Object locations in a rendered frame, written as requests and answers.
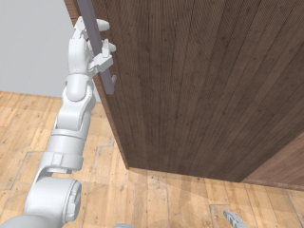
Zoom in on robot right hand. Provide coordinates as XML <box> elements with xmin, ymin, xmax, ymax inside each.
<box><xmin>223</xmin><ymin>209</ymin><xmax>249</xmax><ymax>228</ymax></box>

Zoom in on robot left forearm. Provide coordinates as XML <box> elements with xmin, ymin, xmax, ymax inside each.
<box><xmin>24</xmin><ymin>74</ymin><xmax>96</xmax><ymax>214</ymax></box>

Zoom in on wardrobe door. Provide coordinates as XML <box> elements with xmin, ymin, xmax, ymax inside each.
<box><xmin>73</xmin><ymin>0</ymin><xmax>304</xmax><ymax>183</ymax></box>
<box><xmin>246</xmin><ymin>132</ymin><xmax>304</xmax><ymax>186</ymax></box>

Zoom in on handle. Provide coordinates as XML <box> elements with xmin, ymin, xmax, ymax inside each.
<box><xmin>77</xmin><ymin>0</ymin><xmax>117</xmax><ymax>95</ymax></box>

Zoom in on robot left upper arm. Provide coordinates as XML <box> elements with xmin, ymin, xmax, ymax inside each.
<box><xmin>0</xmin><ymin>176</ymin><xmax>82</xmax><ymax>228</ymax></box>

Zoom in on robot left hand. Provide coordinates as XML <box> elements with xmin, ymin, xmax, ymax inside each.
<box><xmin>67</xmin><ymin>16</ymin><xmax>116</xmax><ymax>80</ymax></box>

